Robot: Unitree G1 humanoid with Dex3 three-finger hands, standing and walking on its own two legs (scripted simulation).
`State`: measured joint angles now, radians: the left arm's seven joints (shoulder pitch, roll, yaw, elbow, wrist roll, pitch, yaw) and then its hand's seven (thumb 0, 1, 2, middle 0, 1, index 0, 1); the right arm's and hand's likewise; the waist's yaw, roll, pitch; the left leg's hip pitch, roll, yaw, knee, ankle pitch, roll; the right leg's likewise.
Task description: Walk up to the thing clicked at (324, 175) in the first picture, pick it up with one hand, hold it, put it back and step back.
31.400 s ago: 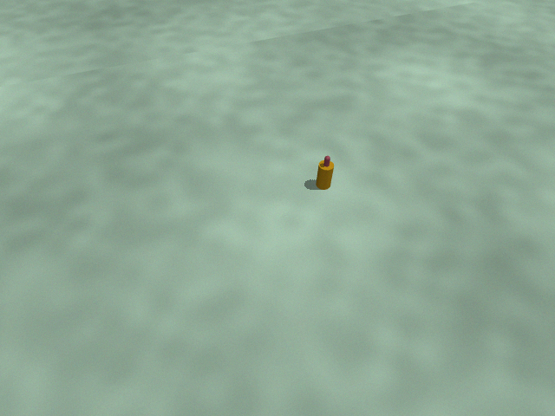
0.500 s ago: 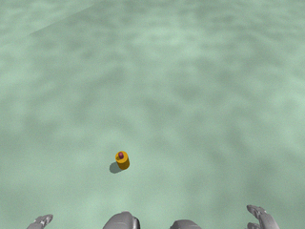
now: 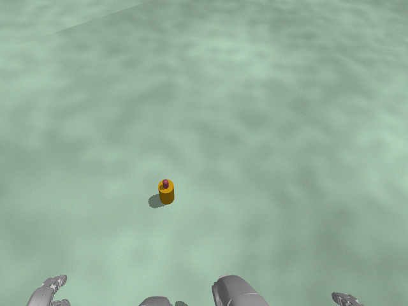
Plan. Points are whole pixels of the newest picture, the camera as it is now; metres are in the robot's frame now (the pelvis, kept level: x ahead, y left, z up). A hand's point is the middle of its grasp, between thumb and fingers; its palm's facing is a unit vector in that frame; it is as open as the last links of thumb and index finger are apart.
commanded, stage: step back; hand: left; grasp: from the side
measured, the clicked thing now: (166, 189) +0.65 +0.13 -0.67
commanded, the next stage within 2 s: none
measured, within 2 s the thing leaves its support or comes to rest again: neither
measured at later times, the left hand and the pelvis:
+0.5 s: hand out of the picture -0.05 +0.24 -0.14, palm faces -0.02 -0.91 -0.42, open 7.4 cm; pelvis -0.16 -0.03 -0.01, yaw +0 degrees
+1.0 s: hand out of the picture -0.28 +0.19 -0.15, palm faces -0.04 -0.91 -0.42, open 7.4 cm; pelvis -0.35 -0.08 -0.01, yaw -3 degrees
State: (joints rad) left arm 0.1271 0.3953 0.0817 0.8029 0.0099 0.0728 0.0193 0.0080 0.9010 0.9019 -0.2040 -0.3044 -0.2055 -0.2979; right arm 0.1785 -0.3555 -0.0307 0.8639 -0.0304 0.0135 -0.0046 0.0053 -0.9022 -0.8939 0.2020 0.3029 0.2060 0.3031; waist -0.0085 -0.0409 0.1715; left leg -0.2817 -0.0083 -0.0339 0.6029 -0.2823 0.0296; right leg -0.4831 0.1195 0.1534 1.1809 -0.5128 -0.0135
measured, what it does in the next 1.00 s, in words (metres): walks backwards: right foot, then left foot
